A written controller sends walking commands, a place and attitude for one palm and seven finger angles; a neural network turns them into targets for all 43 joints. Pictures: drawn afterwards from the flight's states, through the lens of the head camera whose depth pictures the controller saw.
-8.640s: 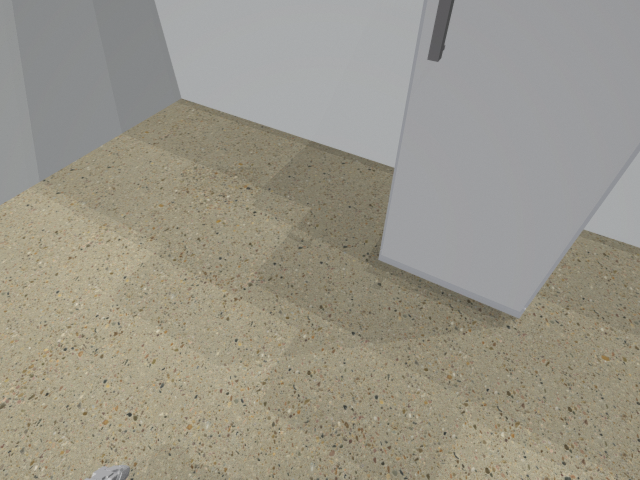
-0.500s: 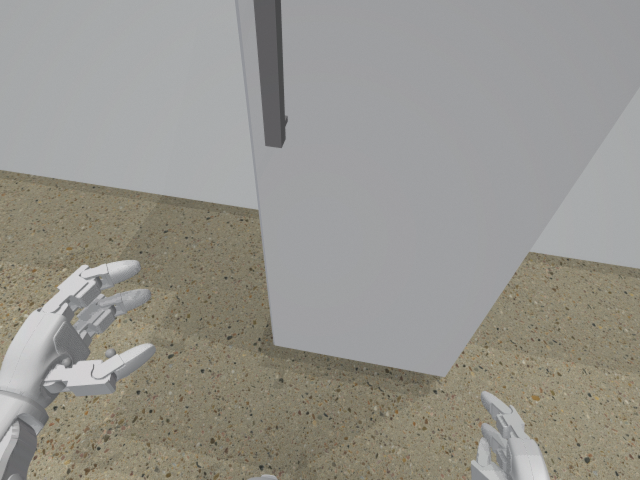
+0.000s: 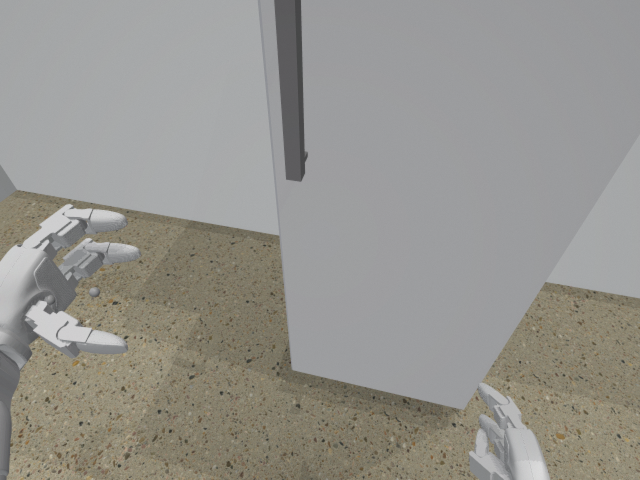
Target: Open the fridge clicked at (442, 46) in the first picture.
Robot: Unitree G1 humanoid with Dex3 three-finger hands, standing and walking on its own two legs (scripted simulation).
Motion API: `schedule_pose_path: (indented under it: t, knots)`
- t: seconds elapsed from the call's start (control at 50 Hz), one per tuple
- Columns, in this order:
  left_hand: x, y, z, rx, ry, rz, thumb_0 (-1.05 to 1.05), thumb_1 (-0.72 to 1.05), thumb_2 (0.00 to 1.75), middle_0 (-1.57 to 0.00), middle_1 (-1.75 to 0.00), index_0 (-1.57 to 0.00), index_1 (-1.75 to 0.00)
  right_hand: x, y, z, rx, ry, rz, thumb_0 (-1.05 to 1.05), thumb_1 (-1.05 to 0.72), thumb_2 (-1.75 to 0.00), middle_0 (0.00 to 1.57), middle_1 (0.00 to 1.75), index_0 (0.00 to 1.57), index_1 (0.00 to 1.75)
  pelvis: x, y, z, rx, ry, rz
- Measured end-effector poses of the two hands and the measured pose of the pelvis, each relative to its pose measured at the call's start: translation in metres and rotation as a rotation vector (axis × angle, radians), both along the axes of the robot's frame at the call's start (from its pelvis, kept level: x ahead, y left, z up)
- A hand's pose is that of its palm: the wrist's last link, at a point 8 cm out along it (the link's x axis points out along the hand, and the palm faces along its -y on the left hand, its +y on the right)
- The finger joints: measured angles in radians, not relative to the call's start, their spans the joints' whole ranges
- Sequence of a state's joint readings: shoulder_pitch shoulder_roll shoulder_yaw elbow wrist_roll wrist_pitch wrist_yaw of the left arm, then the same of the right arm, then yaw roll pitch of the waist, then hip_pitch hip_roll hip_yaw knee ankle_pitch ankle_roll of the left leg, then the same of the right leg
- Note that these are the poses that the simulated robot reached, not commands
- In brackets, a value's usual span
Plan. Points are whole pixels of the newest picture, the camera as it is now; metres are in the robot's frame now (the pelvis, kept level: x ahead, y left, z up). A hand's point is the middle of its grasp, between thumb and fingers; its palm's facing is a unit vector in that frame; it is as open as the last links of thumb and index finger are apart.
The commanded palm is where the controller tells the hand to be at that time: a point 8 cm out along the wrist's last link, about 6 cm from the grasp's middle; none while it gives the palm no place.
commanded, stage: raise the hand to about handle height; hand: left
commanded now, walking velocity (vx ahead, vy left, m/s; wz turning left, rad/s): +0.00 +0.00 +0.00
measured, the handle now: (296, 90) +0.56 +0.10 +0.25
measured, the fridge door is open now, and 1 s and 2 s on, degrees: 0 0 0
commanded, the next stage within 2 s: move the hooked fingers beside the handle in 0.90 s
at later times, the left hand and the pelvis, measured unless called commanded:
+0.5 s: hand (79, 201) +0.28 +0.27 +0.25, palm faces -0.05 -0.99 -0.14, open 14.0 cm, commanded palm +0.25 +0.31 +0.26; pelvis +0.01 -0.02 +0.01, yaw +0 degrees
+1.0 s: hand (87, 204) +0.29 +0.26 +0.24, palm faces -0.05 -0.99 -0.13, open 14.0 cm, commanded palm +0.25 +0.31 +0.25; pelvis +0.02 -0.01 +0.01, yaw +0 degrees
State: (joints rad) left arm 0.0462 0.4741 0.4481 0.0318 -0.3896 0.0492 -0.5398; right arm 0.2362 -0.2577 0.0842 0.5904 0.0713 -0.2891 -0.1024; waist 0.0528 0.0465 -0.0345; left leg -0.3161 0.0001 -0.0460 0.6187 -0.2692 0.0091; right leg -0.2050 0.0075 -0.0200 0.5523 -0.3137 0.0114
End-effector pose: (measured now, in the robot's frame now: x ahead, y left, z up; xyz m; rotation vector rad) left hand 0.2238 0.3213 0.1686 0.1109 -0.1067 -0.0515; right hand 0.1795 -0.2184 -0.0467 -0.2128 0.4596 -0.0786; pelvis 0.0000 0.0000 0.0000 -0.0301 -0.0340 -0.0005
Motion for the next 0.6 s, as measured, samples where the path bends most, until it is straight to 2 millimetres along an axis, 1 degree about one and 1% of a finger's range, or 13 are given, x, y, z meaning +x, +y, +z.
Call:
schedule_pose_path:
  t: [0.1,0.18,0.46,0.52,0.6]
  knots:
    - [0.005,0.0,0.02,0.01,-0.009,0.001,-0.01,-0.41,0.35,-0.3,-1.14,-0.3,-1.14,0.007,0.002,0.001,0.016,0.005,0.021,0.01,-0.9,-0.9,0.2,0.3,0.2,0.3,0.002,-0.003,0.003,0.004,-0.009,0.004]
    - [0.011,0.001,0.035,0.017,-0.015,0.009,-0.01,-0.46,0.32,-0.3,-1.17,-0.3,-1.17,0.009,0.002,-0.002,0.026,0.022,0.03,0.01,-0.9,-0.9,0.2,0.3,0.2,0.3,0.003,-0.007,0.005,0.008,-0.013,0.009]
    - [0.035,-0.001,0.087,0.037,-0.039,-0.002,-0.02,-0.5,0.31,-0.31,-1.2,-0.3,-1.2,0.014,-0.011,-0.007,0.046,0.061,0.028,0.01,-0.9,-0.9,0.2,0.3,0.2,0.3,0.007,-0.015,0.008,0.017,-0.013,0.01]
    - [0.04,0.0,0.088,0.025,-0.018,-0.011,-0.02,-0.5,0.3,-0.31,-1.2,-0.3,-1.2,0.016,-0.014,-0.006,0.055,0.062,0.024,0.01,-0.9,-0.9,0.2,0.3,0.2,0.3,0.008,-0.016,0.008,0.02,-0.006,0.006]
    - [0.043,-0.003,0.079,0.014,0.02,-0.016,-0.02,-0.5,0.3,-0.31,-1.2,-0.3,-1.2,0.019,-0.017,-0.005,0.056,0.063,0.018,0.01,-0.9,-0.9,0.2,0.3,0.2,0.3,0.01,-0.016,0.008,0.021,-0.001,0.002]
